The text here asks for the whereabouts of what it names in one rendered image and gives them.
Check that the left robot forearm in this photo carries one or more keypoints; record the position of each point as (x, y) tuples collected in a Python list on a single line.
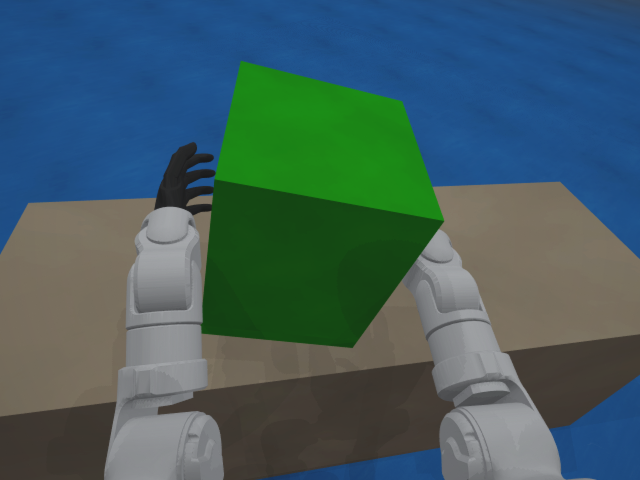
[(164, 364)]

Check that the pedestal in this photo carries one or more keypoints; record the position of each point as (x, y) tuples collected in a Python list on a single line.
[(561, 291)]

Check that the right robot forearm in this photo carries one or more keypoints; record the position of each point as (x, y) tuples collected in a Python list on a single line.
[(469, 367)]

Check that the robot right upper arm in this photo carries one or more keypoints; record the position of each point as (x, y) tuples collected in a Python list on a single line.
[(506, 441)]

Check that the carton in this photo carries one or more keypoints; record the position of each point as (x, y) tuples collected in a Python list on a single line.
[(321, 205)]

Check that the robot left upper arm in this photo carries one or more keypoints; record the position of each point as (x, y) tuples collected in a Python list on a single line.
[(176, 446)]

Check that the robot left hand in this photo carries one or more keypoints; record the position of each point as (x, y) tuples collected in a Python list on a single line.
[(172, 191)]

